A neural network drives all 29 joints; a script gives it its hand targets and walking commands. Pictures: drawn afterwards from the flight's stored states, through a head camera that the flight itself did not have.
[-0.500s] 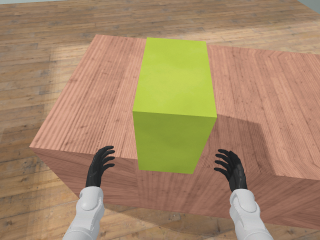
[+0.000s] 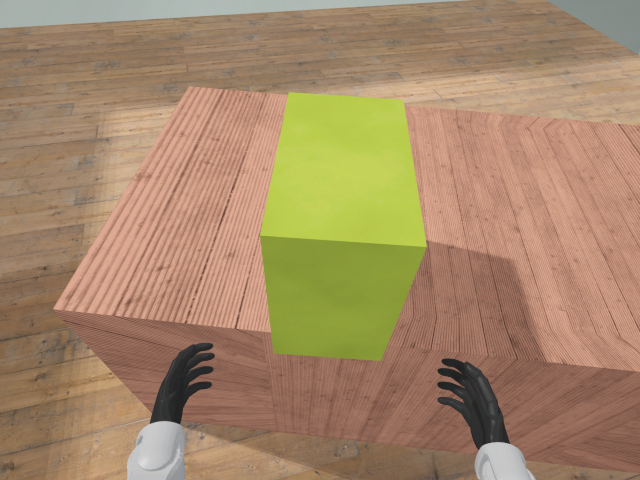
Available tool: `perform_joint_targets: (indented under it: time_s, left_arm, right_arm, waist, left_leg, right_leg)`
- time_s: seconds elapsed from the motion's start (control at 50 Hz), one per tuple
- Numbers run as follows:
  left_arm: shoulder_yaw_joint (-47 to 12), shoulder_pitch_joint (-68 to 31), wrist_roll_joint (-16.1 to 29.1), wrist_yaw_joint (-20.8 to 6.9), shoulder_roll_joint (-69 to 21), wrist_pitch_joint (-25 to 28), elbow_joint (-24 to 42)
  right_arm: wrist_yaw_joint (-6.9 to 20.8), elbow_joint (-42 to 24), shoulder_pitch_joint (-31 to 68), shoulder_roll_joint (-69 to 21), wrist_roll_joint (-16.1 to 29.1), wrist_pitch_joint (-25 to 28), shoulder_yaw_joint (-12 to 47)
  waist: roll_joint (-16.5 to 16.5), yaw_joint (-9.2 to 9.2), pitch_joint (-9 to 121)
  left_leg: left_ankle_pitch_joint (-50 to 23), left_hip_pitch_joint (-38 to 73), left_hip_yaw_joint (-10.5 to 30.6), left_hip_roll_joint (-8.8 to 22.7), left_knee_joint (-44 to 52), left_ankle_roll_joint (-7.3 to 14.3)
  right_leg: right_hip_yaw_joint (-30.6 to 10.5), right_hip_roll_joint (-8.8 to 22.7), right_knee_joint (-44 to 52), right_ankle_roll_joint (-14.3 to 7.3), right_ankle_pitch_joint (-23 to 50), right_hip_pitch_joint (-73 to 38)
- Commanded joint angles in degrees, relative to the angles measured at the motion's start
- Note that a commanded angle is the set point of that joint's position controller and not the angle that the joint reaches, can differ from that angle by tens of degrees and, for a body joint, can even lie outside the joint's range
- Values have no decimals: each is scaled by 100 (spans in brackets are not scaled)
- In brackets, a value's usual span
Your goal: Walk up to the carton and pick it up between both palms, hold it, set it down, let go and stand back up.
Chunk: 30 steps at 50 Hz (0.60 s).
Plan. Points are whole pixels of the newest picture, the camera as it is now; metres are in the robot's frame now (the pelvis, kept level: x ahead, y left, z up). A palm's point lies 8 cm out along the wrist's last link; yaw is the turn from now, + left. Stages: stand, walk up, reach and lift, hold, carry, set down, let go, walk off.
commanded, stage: set down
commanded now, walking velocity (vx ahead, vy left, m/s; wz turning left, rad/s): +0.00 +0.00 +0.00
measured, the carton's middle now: (336, 230) +0.47 +0.01 +0.02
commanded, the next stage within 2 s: let go in 0.80 s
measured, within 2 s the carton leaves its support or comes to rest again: neither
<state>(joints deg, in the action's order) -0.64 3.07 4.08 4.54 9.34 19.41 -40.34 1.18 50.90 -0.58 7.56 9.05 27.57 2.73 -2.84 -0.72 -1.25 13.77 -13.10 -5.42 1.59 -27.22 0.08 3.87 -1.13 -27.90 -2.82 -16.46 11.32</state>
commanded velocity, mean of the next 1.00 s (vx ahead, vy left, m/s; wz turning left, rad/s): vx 0.00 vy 0.00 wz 0.00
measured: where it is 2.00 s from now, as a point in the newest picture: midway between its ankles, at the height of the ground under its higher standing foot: outside the picture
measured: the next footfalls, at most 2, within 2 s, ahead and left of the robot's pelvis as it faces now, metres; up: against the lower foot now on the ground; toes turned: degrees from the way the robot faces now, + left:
none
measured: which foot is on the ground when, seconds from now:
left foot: down 0.00-1.00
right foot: down 0.00-1.00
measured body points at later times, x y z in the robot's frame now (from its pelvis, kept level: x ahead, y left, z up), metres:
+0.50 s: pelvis +0.00 +0.01 +0.01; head +0.00 +0.02 +0.46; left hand +0.18 +0.23 -0.08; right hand +0.18 -0.20 -0.07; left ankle +0.01 +0.12 -0.74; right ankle -0.02 -0.08 -0.74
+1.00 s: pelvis -0.01 +0.01 +0.01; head +0.00 +0.03 +0.46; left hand +0.16 +0.24 -0.09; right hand +0.15 -0.21 -0.08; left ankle +0.01 +0.12 -0.74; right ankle -0.02 -0.08 -0.74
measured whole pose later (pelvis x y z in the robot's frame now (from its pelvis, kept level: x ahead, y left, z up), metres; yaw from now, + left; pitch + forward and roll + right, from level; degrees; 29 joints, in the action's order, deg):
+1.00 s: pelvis -0.01 +0.01 +0.01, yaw -1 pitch -3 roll +0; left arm 0.6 10.5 0.1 1.8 12.1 -6.5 -30.9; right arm 2.2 42.8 -9.6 9.9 -0.7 10.4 -1.7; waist -2.2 -0.3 -3.9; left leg 11.6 -8.4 -6.2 1.3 -23.0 1.1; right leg 3.0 -1.2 -21.9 -1.9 -12.9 6.0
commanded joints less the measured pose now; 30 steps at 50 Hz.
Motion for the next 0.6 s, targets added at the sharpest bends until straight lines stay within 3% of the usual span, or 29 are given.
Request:
perform_joint_targets:
  time_s: [0.0, 0.02, 0.08, 0.3, 0.48, 0.58]
  left_arm:
    - [169, -409, -51, -119, 495, -105, 860]
    - [259, -203, -83, -154, 527, -181, 1143]
    - [330, 107, -275, -279, 571, -421, 1422]
    - [328, 298, -409, -379, 629, -1235, 1666]
    - [287, 371, -380, -312, 741, -1544, 1757]
    - [301, 501, -464, -349, 738, -1965, 1581]
  right_arm:
    - [-63, -874, 440, 522, -106, 57, -113]
    - [-141, -1182, 353, 669, -125, 47, -131]
    - [-266, -1250, 49, 680, -145, -25, -127]
    - [-250, -1660, -345, 591, -481, -794, -164]
    - [-177, -1700, -474, 643, -711, -1013, -387]
    - [-143, -1503, -519, 747, -772, -1223, -439]
  waist:
    - [169, -52, 960]
    - [-11, 28, 1005]
    - [169, 54, 896]
    - [256, 16, 218]
    - [352, 11, 412]
    - [341, 31, 249]
  left_leg:
    - [-1314, 825, 397, -136, 401, -81]
    - [-1558, 853, 397, -135, 398, -13]
    - [-1858, 1058, 394, -172, 439, -62]
    - [-1284, 1513, 277, -84, 646, -48]
    - [-1372, 1396, 271, -31, 624, -69]
    - [-1448, 1497, 281, 9, 654, -82]
  right_leg:
    - [-672, 203, 687, 157, 1729, -308]
    - [-637, 258, 755, 174, 2233, -494]
    - [-595, 255, 708, 208, 2864, -669]
    - [-457, 210, 1257, 102, 1478, 42]
    - [-420, 184, 1180, 82, 1433, 9]
    - [-334, 144, 1266, 80, 1278, 133]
